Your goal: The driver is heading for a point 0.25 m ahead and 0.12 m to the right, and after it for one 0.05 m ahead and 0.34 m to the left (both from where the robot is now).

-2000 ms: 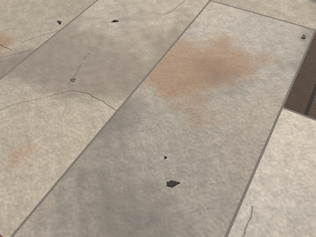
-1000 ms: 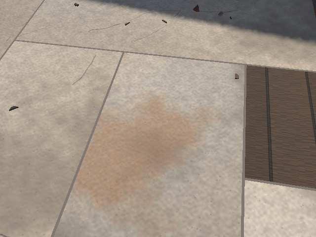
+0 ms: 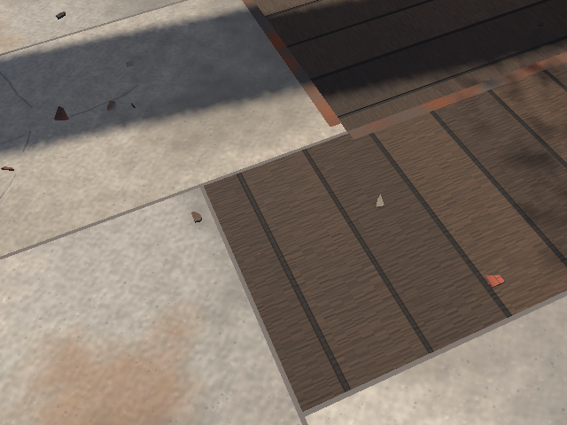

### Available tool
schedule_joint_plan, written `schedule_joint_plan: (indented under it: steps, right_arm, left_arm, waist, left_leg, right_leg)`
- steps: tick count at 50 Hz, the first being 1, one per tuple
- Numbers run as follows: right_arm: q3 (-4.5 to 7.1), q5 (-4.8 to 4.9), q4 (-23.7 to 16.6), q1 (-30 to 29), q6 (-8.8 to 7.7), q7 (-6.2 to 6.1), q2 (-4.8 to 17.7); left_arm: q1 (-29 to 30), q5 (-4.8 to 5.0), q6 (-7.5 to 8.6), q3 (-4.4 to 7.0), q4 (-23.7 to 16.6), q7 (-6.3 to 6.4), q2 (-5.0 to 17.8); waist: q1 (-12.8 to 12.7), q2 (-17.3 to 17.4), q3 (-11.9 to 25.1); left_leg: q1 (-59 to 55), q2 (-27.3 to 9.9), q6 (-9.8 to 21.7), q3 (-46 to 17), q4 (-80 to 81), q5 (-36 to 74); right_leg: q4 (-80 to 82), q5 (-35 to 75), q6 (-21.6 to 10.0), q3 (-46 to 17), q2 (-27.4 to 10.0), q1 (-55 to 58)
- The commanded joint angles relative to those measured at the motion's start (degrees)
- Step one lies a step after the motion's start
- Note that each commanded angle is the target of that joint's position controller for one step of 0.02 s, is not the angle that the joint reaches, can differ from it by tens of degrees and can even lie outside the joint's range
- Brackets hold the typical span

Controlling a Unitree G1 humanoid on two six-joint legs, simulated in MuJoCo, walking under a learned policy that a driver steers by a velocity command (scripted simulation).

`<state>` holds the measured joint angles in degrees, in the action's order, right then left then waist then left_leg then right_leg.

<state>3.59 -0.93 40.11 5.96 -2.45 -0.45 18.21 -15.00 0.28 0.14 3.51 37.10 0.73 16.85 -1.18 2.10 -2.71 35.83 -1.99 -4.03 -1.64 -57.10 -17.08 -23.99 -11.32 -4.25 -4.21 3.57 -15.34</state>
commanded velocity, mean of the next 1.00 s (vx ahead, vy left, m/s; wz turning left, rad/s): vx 0.03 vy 0.00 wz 0.18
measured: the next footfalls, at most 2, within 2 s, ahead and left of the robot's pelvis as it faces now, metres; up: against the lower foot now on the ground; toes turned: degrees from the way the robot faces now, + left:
left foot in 0.24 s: +0.21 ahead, +0.11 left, +0.00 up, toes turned -9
right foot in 0.62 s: +0.16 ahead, -0.13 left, +0.00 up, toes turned +9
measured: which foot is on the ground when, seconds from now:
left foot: up 0.00-0.22, down 0.24-0.62, up 0.64-1.00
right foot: down 0.00-0.28, up 0.30-0.60, down 0.62-1.00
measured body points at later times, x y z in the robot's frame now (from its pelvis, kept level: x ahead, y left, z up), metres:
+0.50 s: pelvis +0.10 +0.02 -0.01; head +0.15 +0.02 +0.44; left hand +0.26 +0.29 -0.12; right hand +0.24 -0.26 -0.11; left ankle +0.17 +0.12 -0.75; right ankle +0.07 -0.13 -0.71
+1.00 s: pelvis +0.11 -0.01 +0.00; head +0.14 -0.01 +0.44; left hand +0.16 +0.29 -0.11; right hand +0.34 -0.23 -0.10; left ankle +0.07 +0.11 -0.71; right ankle +0.12 -0.14 -0.75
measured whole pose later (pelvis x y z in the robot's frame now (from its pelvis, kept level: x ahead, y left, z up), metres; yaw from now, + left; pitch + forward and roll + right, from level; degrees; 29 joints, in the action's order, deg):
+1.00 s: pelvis +0.11 -0.01 +0.00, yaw +16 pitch +0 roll +0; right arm 4.2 1.5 37.2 8.2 4.3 0.5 17.5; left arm -9.9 -0.1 -0.8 3.5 41.2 1.8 15.6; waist -1.3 0.8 -3.9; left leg 22.3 -2.0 -5.3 0.2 -46.1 -23.0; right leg -25.6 -15.4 -0.2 6.7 -3.2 -10.5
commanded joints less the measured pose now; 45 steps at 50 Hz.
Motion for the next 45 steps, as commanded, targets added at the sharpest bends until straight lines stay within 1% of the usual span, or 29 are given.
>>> schedule_joint_plan:
  steps: [1, 6, 9, 10, 11, 12, 13, 14, 15, 16, 17, 18, 19, 20, 21, 23, 26, 28, 30, 31, 32, 33, 34, 35, 36, 37, 39, 41, 45]
  right_arm:
    - [0.76, 0.07, -3.10, -0.18, 0.14, -0.20, 3.13]
    - [0.71, 0.63, -4.68, -6.51, 0.44, 0.63, 3.33]
    - [0.70, 0.56, -3.88, -5.39, -0.13, 1.42, 3.42]
    - [0.70, 0.51, -3.67, -4.73, -0.46, 1.71, 3.26]
    - [0.61, 0.36, -3.15, -3.33, -0.87, 1.99, 2.60]
    - [0.52, -0.45, -2.87, -2.24, -1.37, 2.00, 2.53]
    - [0.97, -1.30, -3.36, -1.15, -1.70, 1.61, 6.04]
    - [0.43, -1.93, -2.87, -0.93, -1.29, 1.40, 5.08]
    - [-0.46, -0.41, -2.22, -1.14, -0.59, 1.43, 1.48]
    - [-0.92, 0.42, -1.91, -1.29, -0.21, 1.75, 0.98]
    - [-0.35, 0.80, -1.70, -0.72, 0.25, 1.85, 3.01]
    - [0.62, 1.19, -1.96, -0.54, 0.58, 1.81, 6.11]
    - [1.57, 1.28, -2.15, 0.05, 0.77, 1.43, 8.65]
    - [2.16, 1.31, -2.31, 0.15, 1.03, 1.02, 9.97]
    - [2.43, 1.46, -2.56, -0.19, 1.35, 0.65, 10.03]
    - [2.54, 1.78, -3.04, -1.17, 2.19, -0.06, 8.75]
    - [2.94, 2.01, -3.44, -1.68, 3.61, -0.74, 7.97]
    - [3.22, 2.25, -3.67, -1.63, 4.49, -1.02, 8.04]
    - [3.22, 2.81, -4.27, -2.65, 5.27, -1.43, 7.84]
    - [2.84, 2.78, -4.18, -1.24, 5.30, -1.55, 6.68]
    - [1.98, 2.15, -4.83, -0.25, 5.00, -1.30, 3.81]
    - [2.56, 2.26, -5.99, -0.33, 4.27, -1.18, 4.99]
    - [3.86, 1.77, -4.40, 1.94, 3.93, -1.24, 8.98]
    - [4.40, 2.07, -2.69, 4.12, 4.17, -1.17, 9.51]
    - [4.27, 1.92, -1.13, 6.19, 4.77, -1.45, 8.24]
    - [4.07, 1.86, -0.87, 6.58, 5.20, -1.53, 7.48]
    - [3.49, 2.40, -2.22, 4.68, 5.41, -1.18, 6.14]
    - [2.86, 2.78, -4.33, 1.18, 5.35, -0.80, 5.26]
    - [1.82, 2.37, -6.95, -0.86, 5.56, 0.34, 3.97]
  left_arm:
    - [1.56, 0.73, 0.12, 3.24, -3.26, 1.42, 10.71]
    - [0.00, 0.84, -1.45, 3.46, -2.13, 2.12, 10.98]
    - [0.43, 0.31, -1.63, 2.39, -1.57, 2.13, 8.64]
    - [0.67, 0.19, -1.46, 1.87, -1.24, 2.01, 7.60]
    - [1.57, 0.15, -1.17, 1.19, -0.83, 1.86, 6.21]
    - [0.62, -0.31, -0.50, 0.57, -0.02, 1.58, 4.69]
    - [-2.80, -2.15, 0.38, 0.14, 0.04, 1.34, 3.46]
    - [-8.58, -2.41, 0.52, 0.25, 1.93, 1.43, 3.86]
    - [-7.01, -2.67, -0.04, 0.52, 2.13, 1.51, 5.84]
    - [-3.80, -1.90, -0.64, 1.08, 1.68, 1.55, 7.05]
    - [-1.29, -1.39, -1.20, 1.29, 1.59, 1.73, 6.75]
    - [0.31, -1.14, -1.71, 1.62, 1.24, 1.76, 7.08]
    - [1.51, -0.91, -1.98, 1.95, 1.23, 1.81, 7.50]
    - [1.66, -0.67, -2.00, 2.05, 1.47, 1.85, 7.13]
    - [1.38, -0.42, -1.90, 2.09, 1.85, 1.90, 6.56]
    - [1.68, 0.06, -1.56, 2.04, 2.44, 2.09, 5.16]
    - [2.32, 0.13, -0.74, 1.76, 2.69, 1.93, 3.47]
    - [1.95, 0.20, -0.02, 1.80, 2.79, 1.32, 3.41]
    - [-0.70, 0.19, 0.69, 2.19, 3.79, 0.58, 3.89]
    - [-1.74, -0.10, 0.79, 2.87, 3.92, 0.64, 6.04]
    - [-2.68, -1.39, 0.48, 4.02, 3.44, 1.15, 11.45]
    - [0.78, -3.49, 0.43, 4.39, 2.64, 0.87, 13.79]
    - [4.74, -3.84, 0.98, 3.11, 0.52, 0.99, 9.86]
    - [7.72, -2.82, 1.24, 2.33, 0.03, 1.32, 7.32]
    - [9.13, -1.67, 1.40, 2.01, -0.31, 1.55, 6.53]
    - [9.10, -0.93, 1.47, 1.69, -0.16, 1.73, 5.99]
    - [6.87, -0.96, 1.02, 1.45, 0.41, 2.19, 5.95]
    - [3.96, -1.22, 0.42, 1.72, 0.99, 2.59, 6.63]
    - [3.47, -0.99, -0.34, 2.77, 1.09, 2.22, 9.28]
  waist:
    - [1.60, -7.46, 8.84]
    - [-0.45, -8.16, 7.70]
    - [-0.94, -8.71, 8.23]
    - [-0.62, -8.94, 8.09]
    - [0.82, -8.55, 7.82]
    - [1.67, -7.21, 8.22]
    - [-0.40, -1.48, 12.20]
    - [-2.68, 5.08, 15.16]
    - [-1.88, 9.13, 14.41]
    - [-0.94, 8.46, 11.04]
    - [-0.29, 7.39, 9.66]
    - [0.23, 6.57, 7.88]
    - [1.00, 6.11, 7.55]
    - [1.17, 5.68, 7.48]
    - [1.09, 5.41, 7.47]
    - [1.09, 5.66, 7.44]
    - [1.41, 7.05, 8.38]
    - [1.37, 7.85, 8.81]
    - [-0.50, 7.81, 8.54]
    - [-0.59, 5.62, 8.38]
    - [0.28, -6.02, 7.17]
    - [1.15, -18.50, 4.35]
    - [1.95, -12.93, 3.33]
    - [3.52, -9.65, 2.73]
    - [3.91, -8.26, 2.60]
    - [3.25, -8.38, 2.23]
    - [1.79, -9.09, 2.15]
    - [-0.59, -10.03, 2.67]
    - [-1.86, -10.74, 4.16]
  left_leg:
    - [-1.18, 1.61, -0.82, -1.22, 7.64, 5.72]
    - [-3.21, 3.68, -0.58, -3.13, 16.67, 7.80]
    - [-7.13, 2.81, 1.02, -1.76, 20.73, 7.68]
    - [-10.33, 2.68, 2.07, -1.07, 23.20, 8.74]
    - [-15.32, 2.48, 3.50, -0.21, 28.94, 13.62]
    - [-22.27, 1.14, 5.41, -1.51, 34.88, 25.04]
    - [-31.71, -5.68, 9.07, -9.56, 32.03, 46.61]
    - [-36.96, -12.70, 18.16, -17.20, 29.19, 56.04]
    - [-34.05, -15.24, 21.96, -23.48, 32.14, 48.77]
    - [-32.00, -14.27, 21.49, -25.38, 34.01, 39.54]
    - [-31.69, -12.87, 20.09, -26.18, 34.90, 31.65]
    - [-30.87, -12.34, 19.13, -26.92, 35.89, 26.17]
    - [-30.51, -12.30, 18.60, -27.71, 37.05, 21.81]
    - [-29.70, -11.69, 18.06, -27.57, 37.91, 18.71]
    - [-28.90, -10.84, 17.42, -26.61, 38.45, 16.36]
    - [-26.81, -8.62, 15.97, -24.11, 39.08, 13.35]
    - [-23.99, -6.09, 14.87, -22.27, 38.94, 12.18]
    - [-23.12, -5.53, 14.40, -23.16, 38.39, 10.51]
    - [-19.51, -3.75, 12.28, -22.92, 36.39, 6.98]
    - [-15.01, -1.65, 9.72, -21.50, 33.68, 1.47]
    - [-6.17, 4.07, 5.90, -14.54, 22.37, -8.26]
    - [-2.00, 8.94, 3.61, -6.46, 8.68, -17.44]
    - [-2.79, 5.68, 2.48, -8.33, -1.62, -16.26]
    - [-2.75, 5.58, 1.93, -7.95, -5.85, -12.93]
    - [-1.87, 5.32, 0.87, -7.34, -8.77, -9.76]
    - [-0.34, 4.91, -0.11, -7.11, -11.54, -7.76]
    - [0.17, 4.31, -1.64, -4.46, -11.45, -5.61]
    - [1.85, 3.00, -2.87, -3.08, -6.25, -4.59]
    - [-3.09, 0.10, -2.98, -0.07, 3.89, -6.51]
  right_leg:
    - [2.61, 35.74, -8.72, -10.83, -12.39, 7.84]
    - [-0.19, 31.38, -7.31, -16.08, -12.35, 8.82]
    - [-3.48, 31.64, -6.65, -15.98, -13.08, 10.38]
    - [-4.35, 30.64, -6.20, -16.09, -12.82, 9.65]
    - [-5.62, 29.16, -5.09, -15.13, -11.58, 8.27]
    - [-6.94, 27.86, -3.06, -13.64, -9.12, 6.53]
    - [-11.95, 17.46, -0.23, -10.70, -4.83, 3.58]
    - [-16.67, -2.30, 3.93, -7.72, -1.69, -0.33]
    - [-17.29, -17.60, 6.59, -5.55, -2.02, -1.21]
    - [-17.33, -20.88, 7.33, -4.65, -2.39, -3.27]
    - [-17.82, -21.43, 7.65, -3.49, -1.91, -5.21]
    - [-18.39, -21.01, 7.92, -3.01, -1.50, -7.26]
    - [-20.70, -21.04, 8.27, -2.99, -1.27, -8.48]
    - [-23.24, -21.39, 8.70, -2.92, -0.95, -8.85]
    - [-24.48, -21.11, 8.95, -2.65, -0.84, -9.05]
    - [-23.18, -18.71, 9.18, -2.11, -0.85, -8.07]
    - [-17.17, -13.14, 9.06, -0.94, -0.15, -3.90]
    - [-11.18, -9.14, 8.42, -0.46, 0.12, -1.01]
    - [-0.87, -1.44, 6.74, 1.15, 0.32, 5.37]
    - [2.60, -0.14, 4.91, -1.19, -3.27, 10.11]
    - [7.76, -3.70, -0.60, -14.46, -15.55, 13.24]
    - [10.79, 0.63, -8.48, -25.89, -24.69, 5.65]
    - [10.08, 3.78, -10.13, -23.53, -24.68, 3.80]
    - [8.59, 6.20, -7.85, -17.57, -21.40, 3.73]
    - [7.41, 7.28, -5.92, -12.99, -18.43, 5.54]
    - [6.47, 11.47, -5.85, -10.65, -18.04, 7.12]
    - [5.85, 17.44, -6.70, -5.90, -16.63, 8.93]
    - [5.48, 19.61, -7.85, -4.76, -17.55, 13.90]
    - [5.01, 22.01, -8.94, -2.44, -20.00, 15.77]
